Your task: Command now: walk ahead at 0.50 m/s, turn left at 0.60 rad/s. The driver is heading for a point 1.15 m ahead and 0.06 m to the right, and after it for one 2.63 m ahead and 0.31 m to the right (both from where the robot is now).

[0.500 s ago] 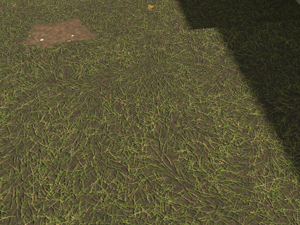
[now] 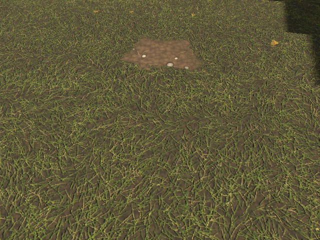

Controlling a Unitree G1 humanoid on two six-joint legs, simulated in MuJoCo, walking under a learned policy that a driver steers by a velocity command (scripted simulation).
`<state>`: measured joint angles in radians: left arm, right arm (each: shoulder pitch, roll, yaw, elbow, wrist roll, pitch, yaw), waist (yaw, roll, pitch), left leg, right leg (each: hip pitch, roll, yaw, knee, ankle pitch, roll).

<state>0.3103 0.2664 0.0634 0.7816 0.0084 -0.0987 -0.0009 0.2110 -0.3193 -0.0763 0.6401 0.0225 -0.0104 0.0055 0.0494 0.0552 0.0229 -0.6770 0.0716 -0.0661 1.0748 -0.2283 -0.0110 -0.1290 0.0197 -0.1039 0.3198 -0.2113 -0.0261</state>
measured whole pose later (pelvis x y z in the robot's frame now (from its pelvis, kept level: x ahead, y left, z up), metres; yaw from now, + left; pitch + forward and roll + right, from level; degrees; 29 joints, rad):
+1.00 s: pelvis +0.58 +0.07 +0.00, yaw +0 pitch +2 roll +0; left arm 0.29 0.28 0.05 0.73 -0.01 -0.06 -0.03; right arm 0.19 -0.30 -0.04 0.69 -0.01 -0.10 0.00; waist 0.03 0.02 0.04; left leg -0.57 0.07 -0.08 1.07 -0.31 -0.02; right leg -0.27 0.11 0.06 0.40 -0.15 -0.10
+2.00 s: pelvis +1.12 -0.05 -0.01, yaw -34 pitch +1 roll -2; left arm 0.36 0.25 0.05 0.88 0.04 -0.10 -0.04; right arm 0.26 -0.26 0.01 0.85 -0.09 -0.09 0.04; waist 0.02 0.02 -0.02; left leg -0.53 0.11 -0.04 1.13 -0.38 0.02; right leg -0.26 0.10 0.00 0.42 -0.18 -0.08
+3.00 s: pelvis +1.66 -0.29 -0.16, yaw -3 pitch +1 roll -4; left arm 0.43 0.19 -0.02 0.91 0.07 -0.11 -0.01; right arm 0.24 -0.24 0.01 0.86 -0.08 -0.07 0.09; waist 0.02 0.06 -0.03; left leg -0.77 0.11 -0.03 1.04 -0.05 0.04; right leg -0.16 0.03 -0.23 0.43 -0.28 -0.04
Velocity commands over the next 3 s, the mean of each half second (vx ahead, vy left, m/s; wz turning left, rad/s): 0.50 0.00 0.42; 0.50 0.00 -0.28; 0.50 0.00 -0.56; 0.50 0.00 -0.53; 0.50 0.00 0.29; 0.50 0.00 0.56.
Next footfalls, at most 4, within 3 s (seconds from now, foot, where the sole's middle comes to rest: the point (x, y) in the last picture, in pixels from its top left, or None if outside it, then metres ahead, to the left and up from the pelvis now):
0.24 left None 0.30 0.16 -0.78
0.80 right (179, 201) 0.65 0.00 -0.78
1.28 left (139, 149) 0.92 0.20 -0.78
1.80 right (209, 119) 1.13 -0.16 -0.78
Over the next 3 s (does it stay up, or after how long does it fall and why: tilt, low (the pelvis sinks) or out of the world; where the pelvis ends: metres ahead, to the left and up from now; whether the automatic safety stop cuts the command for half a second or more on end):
stays up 1.66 -0.29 -0.16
